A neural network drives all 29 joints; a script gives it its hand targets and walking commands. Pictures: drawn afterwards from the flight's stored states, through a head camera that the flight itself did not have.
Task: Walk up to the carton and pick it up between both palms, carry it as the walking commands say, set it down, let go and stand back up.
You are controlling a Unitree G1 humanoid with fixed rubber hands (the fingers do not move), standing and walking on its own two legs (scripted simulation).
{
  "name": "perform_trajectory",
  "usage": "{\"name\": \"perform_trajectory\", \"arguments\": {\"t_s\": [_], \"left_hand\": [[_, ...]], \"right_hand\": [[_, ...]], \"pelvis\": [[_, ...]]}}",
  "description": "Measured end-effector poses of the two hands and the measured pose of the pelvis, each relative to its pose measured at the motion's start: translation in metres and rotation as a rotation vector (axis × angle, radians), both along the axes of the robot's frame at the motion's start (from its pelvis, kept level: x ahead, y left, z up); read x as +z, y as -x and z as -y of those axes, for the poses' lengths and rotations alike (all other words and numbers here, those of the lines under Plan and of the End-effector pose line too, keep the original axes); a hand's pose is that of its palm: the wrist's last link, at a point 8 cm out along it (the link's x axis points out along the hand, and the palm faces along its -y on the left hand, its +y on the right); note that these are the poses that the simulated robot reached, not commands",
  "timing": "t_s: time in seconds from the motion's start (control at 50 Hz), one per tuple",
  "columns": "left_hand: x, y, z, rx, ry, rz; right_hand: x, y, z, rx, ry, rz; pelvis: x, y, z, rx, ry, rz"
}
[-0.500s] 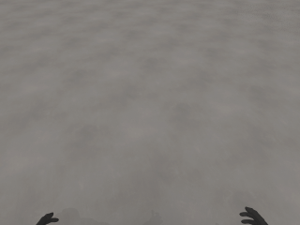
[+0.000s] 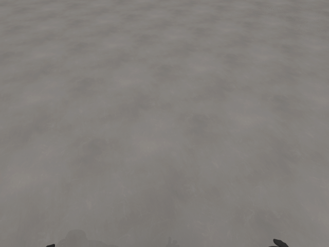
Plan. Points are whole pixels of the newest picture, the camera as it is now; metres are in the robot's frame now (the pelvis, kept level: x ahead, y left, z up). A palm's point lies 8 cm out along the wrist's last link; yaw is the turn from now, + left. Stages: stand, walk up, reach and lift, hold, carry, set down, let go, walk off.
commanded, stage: stand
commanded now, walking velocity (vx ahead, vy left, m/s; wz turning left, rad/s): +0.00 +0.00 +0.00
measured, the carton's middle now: out of the picture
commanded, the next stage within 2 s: walk up in 0.62 s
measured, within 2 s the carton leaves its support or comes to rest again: neither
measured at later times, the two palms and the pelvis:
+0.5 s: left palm out of the picture +0.10 +0.31 -0.10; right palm out of the picture +0.11 -0.31 -0.10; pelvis +0.01 +0.00 +0.00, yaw +0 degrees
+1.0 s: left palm out of the picture +0.07 +0.29 -0.12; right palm out of the picture +0.11 -0.31 -0.13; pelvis +0.00 -0.02 -0.01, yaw +7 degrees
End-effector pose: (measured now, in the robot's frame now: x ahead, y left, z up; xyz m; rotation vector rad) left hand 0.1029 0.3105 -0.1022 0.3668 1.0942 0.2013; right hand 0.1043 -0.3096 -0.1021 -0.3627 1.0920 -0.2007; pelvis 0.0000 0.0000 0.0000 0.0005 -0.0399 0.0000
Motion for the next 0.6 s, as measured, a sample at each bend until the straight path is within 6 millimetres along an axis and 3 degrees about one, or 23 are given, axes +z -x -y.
{"name": "perform_trajectory", "arguments": {"t_s": [0.6], "left_hand": [[0.0001,-0.0032,-0.0037,0.014,-0.004,-0.018]], "right_hand": [[0.0011,-0.0053,0.0012,-0.009,0.008,-0.016]], "pelvis": [[0.0015,-0.007,-0.0014,0.002,0.0,-0.004]]}}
